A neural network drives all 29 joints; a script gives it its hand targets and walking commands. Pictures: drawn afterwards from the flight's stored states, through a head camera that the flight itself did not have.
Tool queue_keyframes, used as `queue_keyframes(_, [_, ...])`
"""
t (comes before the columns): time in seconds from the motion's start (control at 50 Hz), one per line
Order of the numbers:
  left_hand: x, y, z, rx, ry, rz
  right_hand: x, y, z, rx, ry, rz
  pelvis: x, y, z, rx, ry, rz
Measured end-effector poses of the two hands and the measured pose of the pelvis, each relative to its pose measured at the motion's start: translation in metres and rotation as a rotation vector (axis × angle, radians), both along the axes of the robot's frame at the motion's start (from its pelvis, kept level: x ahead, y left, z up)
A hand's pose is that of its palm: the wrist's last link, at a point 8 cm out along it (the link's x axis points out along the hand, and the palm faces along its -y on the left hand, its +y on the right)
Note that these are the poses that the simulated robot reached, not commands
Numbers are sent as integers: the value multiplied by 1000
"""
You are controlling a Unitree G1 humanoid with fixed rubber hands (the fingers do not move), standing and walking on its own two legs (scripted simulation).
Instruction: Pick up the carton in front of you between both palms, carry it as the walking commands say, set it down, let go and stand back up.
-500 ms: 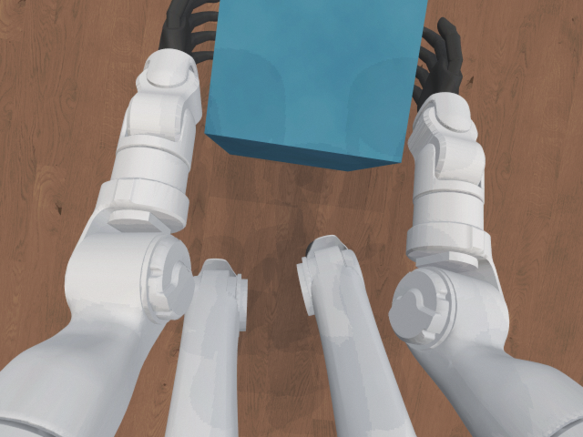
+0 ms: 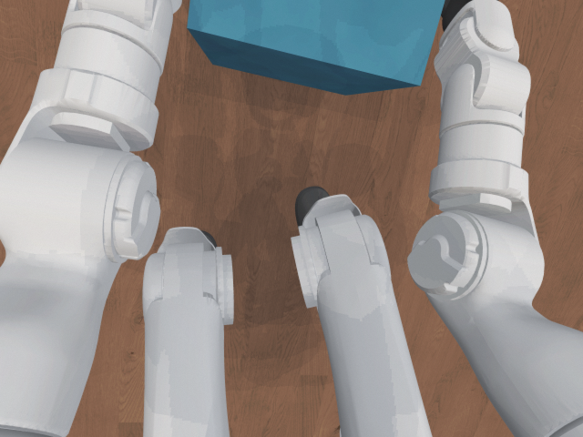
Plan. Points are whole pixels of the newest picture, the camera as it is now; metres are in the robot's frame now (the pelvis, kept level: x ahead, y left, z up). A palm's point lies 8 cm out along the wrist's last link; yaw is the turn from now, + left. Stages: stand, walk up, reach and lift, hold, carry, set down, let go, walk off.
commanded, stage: set down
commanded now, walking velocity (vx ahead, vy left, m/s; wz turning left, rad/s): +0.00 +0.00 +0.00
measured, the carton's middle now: out of the picture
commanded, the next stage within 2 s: none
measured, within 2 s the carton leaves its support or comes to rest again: rests again in 0.46 s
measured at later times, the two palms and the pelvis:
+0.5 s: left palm out of the picture +0.59 +0.02 -0.20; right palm (446, 20) +0.48 -0.27 -0.20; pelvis +0.00 +0.01 -0.02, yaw -1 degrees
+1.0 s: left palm out of the picture +0.59 +0.02 -0.21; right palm (447, 18) +0.48 -0.27 -0.21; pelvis -0.01 +0.02 -0.04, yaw -2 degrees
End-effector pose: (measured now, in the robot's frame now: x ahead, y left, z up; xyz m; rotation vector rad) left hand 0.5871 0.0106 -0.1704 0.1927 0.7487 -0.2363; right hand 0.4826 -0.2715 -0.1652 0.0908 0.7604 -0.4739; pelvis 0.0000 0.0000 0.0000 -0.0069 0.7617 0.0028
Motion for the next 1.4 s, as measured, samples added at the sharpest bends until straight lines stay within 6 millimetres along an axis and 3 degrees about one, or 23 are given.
queue_keyframes(0.2, [9,3,-20,-5,-1,-23,6,2,-15,-3,3,5,8,6,-13,-31,14,11])
queue_keyframes(0.52, [-2,7,-34,15,20,-33,-7,5,-34,15,32,48,-1,14,-25,-40,-66,17])
queue_keyframes(1.14, [3,9,-44,-61,-17,-82,-4,-2,-44,21,20,82,-5,16,-39,-61,-129,8])
queue_keyframes(1.3, [6,35,-66,2,-31,-28,-14,-18,-65,-21,43,11,-7,10,-40,-61,-142,1])
queue_keyframes(1.4, [16,44,-59,14,-68,-19,-9,-33,-61,-30,1,-13,-9,6,-44,-54,-141,-6])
